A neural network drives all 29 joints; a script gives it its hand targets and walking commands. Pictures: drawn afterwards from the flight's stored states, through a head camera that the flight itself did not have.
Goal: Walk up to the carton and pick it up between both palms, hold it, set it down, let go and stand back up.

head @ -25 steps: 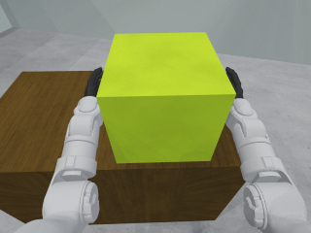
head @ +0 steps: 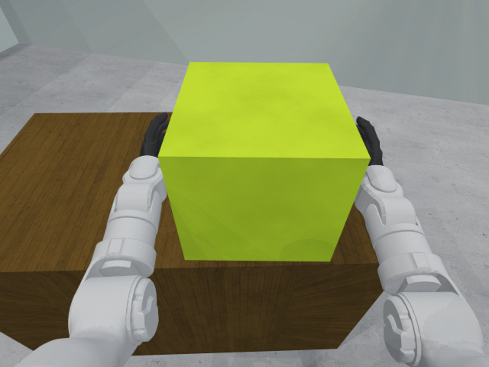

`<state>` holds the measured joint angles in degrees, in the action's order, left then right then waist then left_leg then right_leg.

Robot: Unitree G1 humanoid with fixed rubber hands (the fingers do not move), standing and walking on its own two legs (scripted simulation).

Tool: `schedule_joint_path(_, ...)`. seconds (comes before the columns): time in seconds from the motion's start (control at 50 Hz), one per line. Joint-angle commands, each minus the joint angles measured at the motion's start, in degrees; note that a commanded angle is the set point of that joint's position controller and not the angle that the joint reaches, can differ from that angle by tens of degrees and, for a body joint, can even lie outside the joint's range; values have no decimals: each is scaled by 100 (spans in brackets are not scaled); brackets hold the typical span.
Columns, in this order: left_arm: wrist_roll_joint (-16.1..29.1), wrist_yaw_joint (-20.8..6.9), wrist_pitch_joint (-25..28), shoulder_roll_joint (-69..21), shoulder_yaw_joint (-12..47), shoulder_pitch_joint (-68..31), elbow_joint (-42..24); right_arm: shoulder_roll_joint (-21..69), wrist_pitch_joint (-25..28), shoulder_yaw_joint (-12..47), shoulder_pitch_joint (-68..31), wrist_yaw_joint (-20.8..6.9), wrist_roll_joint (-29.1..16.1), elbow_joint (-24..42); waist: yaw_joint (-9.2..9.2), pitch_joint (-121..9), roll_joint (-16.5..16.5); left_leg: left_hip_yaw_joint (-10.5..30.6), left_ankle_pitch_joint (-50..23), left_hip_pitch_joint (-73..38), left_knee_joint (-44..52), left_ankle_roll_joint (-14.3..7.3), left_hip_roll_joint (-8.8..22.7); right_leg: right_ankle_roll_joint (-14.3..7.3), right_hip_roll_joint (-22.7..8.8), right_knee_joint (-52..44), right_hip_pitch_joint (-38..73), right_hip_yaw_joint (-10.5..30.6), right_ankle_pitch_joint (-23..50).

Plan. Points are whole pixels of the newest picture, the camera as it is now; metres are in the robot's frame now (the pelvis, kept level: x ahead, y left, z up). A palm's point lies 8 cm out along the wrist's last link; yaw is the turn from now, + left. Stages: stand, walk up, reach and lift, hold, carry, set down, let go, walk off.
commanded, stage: set down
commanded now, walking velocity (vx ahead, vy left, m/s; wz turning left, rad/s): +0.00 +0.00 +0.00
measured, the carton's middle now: (258, 159) +0.45 +0.00 +0.11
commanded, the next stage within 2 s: none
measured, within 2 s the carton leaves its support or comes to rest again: neither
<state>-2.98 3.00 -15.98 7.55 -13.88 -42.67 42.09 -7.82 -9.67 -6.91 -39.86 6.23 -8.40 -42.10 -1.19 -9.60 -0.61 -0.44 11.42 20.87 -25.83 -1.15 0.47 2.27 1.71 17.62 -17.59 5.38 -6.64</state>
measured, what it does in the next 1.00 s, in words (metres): stands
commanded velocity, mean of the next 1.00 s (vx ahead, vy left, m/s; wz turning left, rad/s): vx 0.00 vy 0.00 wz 0.00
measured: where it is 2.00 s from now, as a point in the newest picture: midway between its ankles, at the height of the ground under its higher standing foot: outside the picture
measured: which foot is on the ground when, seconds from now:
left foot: down 0.00-1.00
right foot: down 0.00-1.00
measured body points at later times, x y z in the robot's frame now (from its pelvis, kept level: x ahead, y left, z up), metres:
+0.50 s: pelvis +0.02 +0.00 +0.00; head +0.03 +0.01 +0.45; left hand +0.45 +0.18 +0.11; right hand +0.44 -0.18 +0.12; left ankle +0.01 +0.10 -0.74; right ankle +0.02 -0.15 -0.74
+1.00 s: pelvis +0.04 +0.00 +0.00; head +0.06 +0.01 +0.45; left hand +0.47 +0.18 +0.08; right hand +0.45 -0.18 +0.10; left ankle +0.01 +0.10 -0.74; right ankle +0.02 -0.15 -0.74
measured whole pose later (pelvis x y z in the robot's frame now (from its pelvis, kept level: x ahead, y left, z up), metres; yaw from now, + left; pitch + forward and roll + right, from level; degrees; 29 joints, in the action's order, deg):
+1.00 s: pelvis +0.04 +0.00 +0.00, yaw +0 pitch +9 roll -2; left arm -3.0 2.8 3.1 7.8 -14.4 -45.4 61.0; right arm -7.3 1.7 -7.6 -38.7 5.8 -5.5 -49.4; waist -1.2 -7.9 -0.6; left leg -0.4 14.4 20.9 -25.8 -1.2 0.5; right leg 2.3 1.7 17.6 -17.6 5.4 -9.5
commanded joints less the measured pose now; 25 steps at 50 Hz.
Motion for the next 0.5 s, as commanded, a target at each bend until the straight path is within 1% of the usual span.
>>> schedule_joint_path(0.0,571,-767,872,-3929,2020,-5274,-1334,3871,869,1621,-5496,-1201,262,1384,379,-3420,-140,82,-2382,-2591,573,622,-10,-284,270,-230,1010,-847,664)
schedule_joint_path(0.02,519,-772,948,-3934,1935,-5319,-1266,3865,899,1476,-5361,-1200,401,1297,437,-3543,-86,-22,-2258,-2667,629,585,-1,-279,227,-206,1004,-842,721)
schedule_joint_path(0.04,475,-814,960,-3802,1819,-5260,-859,3855,875,1398,-5467,-1211,467,1087,418,-3268,-44,-39,-1834,-2264,706,484,-59,-302,185,-225,1040,-797,634)
schedule_joint_path(0.06,421,-794,1041,-3865,1838,-5212,-986,3728,957,1366,-5404,-1198,501,1239,360,-3422,-135,-17,-1816,-2343,723,581,-47,-288,200,-224,1104,-810,531)
schedule_joint_path(0.08,337,-808,977,-3667,1656,-4916,-659,3755,894,1401,-5413,-1217,547,1091,555,-3053,44,-102,-1528,-2133,757,455,-61,-257,176,-234,1101,-789,281)
schedule_joint_path(0.1,406,-801,987,-3692,1755,-5002,-826,3810,905,1441,-5234,-1228,520,1117,514,-3102,-8,-21,-1673,-2221,780,500,-9,-268,157,-182,1131,-817,390)
schedule_joint_path(0.12,246,-831,1014,-3607,1575,-4966,-656,3759,883,1252,-5069,-1270,623,834,484,-2854,-104,-58,-1545,-2163,803,515,-3,-320,158,-235,1085,-799,342)
schedule_joint_path(0.14,311,-852,1078,-3679,1537,-4956,-512,3784,963,1278,-5373,-1246,567,1053,533,-2992,-38,-76,-1401,-2149,764,444,-5,-286,176,-208,1034,-771,314)
schedule_joint_path(0.16,302,-865,1053,-3645,1487,-4984,-387,3773,934,1210,-5376,-1249,680,935,459,-2849,120,-43,-1329,-2065,840,428,-37,-266,146,-232,1139,-787,301)
schedule_joint_path(0.18,203,-865,1134,-3629,1431,-4984,-371,3728,1020,1202,-5372,-1235,644,964,582,-3208,-40,-68,-1475,-2170,817,451,-5,-282,141,-232,1067,-818,343)
schedule_joint_path(0.2,331,-856,1214,-3666,1540,-5101,-362,3845,1068,1288,-5474,-1238,694,985,559,-3326,113,-141,-1718,-2109,725,430,-20,-268,175,-155,1102,-823,589)
schedule_joint_path(0.22,297,-896,1240,-3613,1501,-4996,-307,3946,1090,1387,-5415,-1209,734,1179,615,-3098,120,-120,-1814,-2127,721,376,-18,-236,162,-145,1079,-832,721)
schedule_joint_path(0.24,373,-864,1339,-3642,1523,-5003,-284,3916,1162,1379,-5592,-1226,595,1244,658,-3354,73,-95,-1823,-2076,683,417,-36,-248,191,-106,1162,-831,760)
schedule_joint_path(0.26,476,-813,1446,-3699,1649,-5135,-480,3917,1231,1521,-5534,-1212,584,1514,573,-3674,177,-79,-2200,-2236,568,459,25,-212,198,-80,1102,-818,977)
schedule_joint_path(0.28,330,-861,1497,-3626,1566,-4916,-322,4115,1213,1634,-5484,-1189,620,1320,696,-3448,123,-244,-2186,-1996,542,398,-61,-169,150,5,1231,-775,1120)
schedule_joint_path(0.3,398,-841,1532,-3713,1679,-4948,-444,3999,1204,1595,-5220,-1155,565,1181,530,-3738,-33,-147,-2706,-2258,414,514,-41,-218,187,-23,1268,-804,1334)
schedule_joint_path(0.32,422,-841,1618,-3777,1780,-5140,-596,4037,1293,1625,-5344,-1176,610,1368,548,-3900,-36,-170,-2835,-2443,344,549,-22,-190,183,-21,1195,-846,1383)
schedule_joint_path(0.34,412,-818,1713,-3693,1737,-5254,-514,4070,1319,1662,-5312,-1190,571,1236,553,-4069,44,-142,-2842,-2313,284,522,-17,-172,202,31,1108,-856,1382)
schedule_joint_path(0.36,383,-838,1742,-3613,1709,-5353,-470,4131,1282,1486,-5015,-1181,767,879,496,-3815,19,-211,-2753,-2247,342,493,-70,-147,134,21,1126,-811,1571)
schedule_joint_path(0.38,312,-860,1777,-3502,1584,-5333,-344,4170,1235,1572,-4917,-1209,780,808,586,-3616,190,-200,-2631,-2136,400,476,-28,-138,154,37,1132,-763,1437)
schedule_joint_path(0.4,256,-896,1754,-3564,1535,-4964,-145,4147,1237,1585,-4842,-1158,807,865,585,-3674,146,-235,-2758,-2078,419,435,-19,-136,113,63,1376,-746,1738)
schedule_joint_path(0.42,180,-912,1717,-3454,1478,-4760,-51,4023,1266,1569,-4947,-1129,774,963,585,-3528,114,-225,-2793,-2078,393,436,-12,-147,134,41,1365,-756,1630)
schedule_joint_path(0.44,195,-915,1751,-3481,1527,-5080,-221,4108,1247,1510,-4721,-1126,851,809,432,-3557,-18,-175,-2820,-2119,382,472,-32,-140,153,43,1310,-811,1594)
schedule_joint_path(0.46,142,-949,1714,-3526,1362,-4900,-32,4049,1231,1498,-4683,-1145,831,808,526,-3379,76,-177,-2612,-2152,436,472,15,-156,156,24,1406,-783,1448)
schedule_joint_path(0.48,224,-974,1785,-3485,1527,-5142,-145,4058,1220,1507,-4725,-1131,819,719,424,-3311,79,-132,-2728,-2207,416,462,21,-161,162,24,1223,-788,1465)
